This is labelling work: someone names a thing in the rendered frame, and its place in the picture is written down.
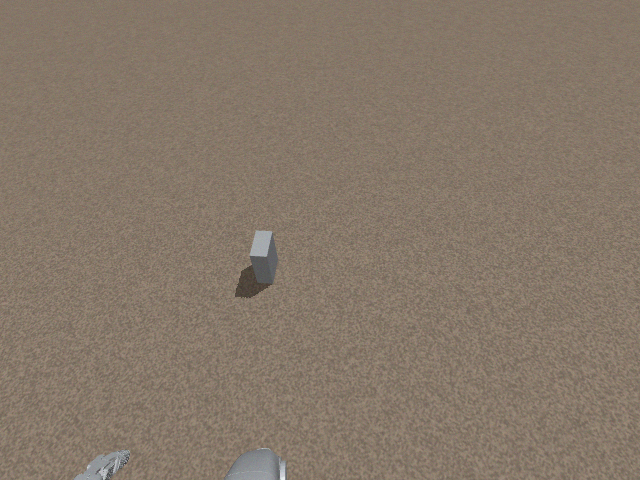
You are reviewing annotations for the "carton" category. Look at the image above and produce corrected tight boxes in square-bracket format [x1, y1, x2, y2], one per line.
[250, 231, 278, 284]

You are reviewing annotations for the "left robot hand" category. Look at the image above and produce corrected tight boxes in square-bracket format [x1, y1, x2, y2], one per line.
[73, 450, 130, 480]

